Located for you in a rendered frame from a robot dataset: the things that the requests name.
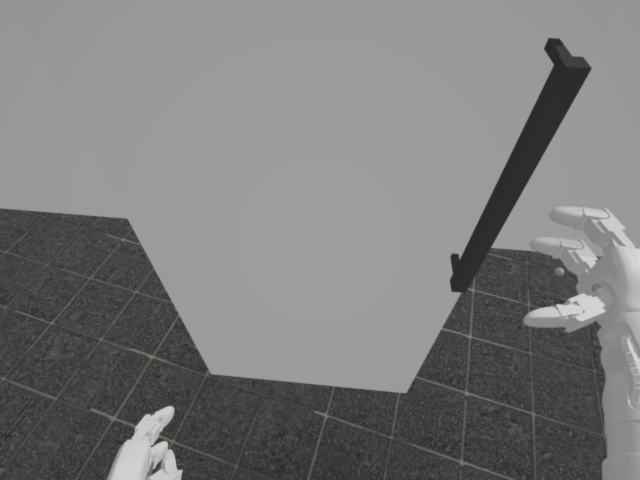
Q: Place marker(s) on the fridge door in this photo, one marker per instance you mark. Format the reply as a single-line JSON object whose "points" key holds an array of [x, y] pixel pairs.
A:
{"points": [[299, 172]]}

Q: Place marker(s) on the right robot hand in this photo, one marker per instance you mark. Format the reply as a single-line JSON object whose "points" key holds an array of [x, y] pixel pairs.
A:
{"points": [[617, 271]]}

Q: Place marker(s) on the handle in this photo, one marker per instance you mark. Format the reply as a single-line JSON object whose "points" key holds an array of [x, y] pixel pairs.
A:
{"points": [[563, 84]]}

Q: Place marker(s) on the robot right forearm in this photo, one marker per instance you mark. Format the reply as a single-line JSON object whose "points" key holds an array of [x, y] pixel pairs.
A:
{"points": [[620, 358]]}

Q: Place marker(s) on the left robot hand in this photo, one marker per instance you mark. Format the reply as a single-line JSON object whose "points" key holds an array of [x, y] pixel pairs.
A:
{"points": [[136, 459]]}

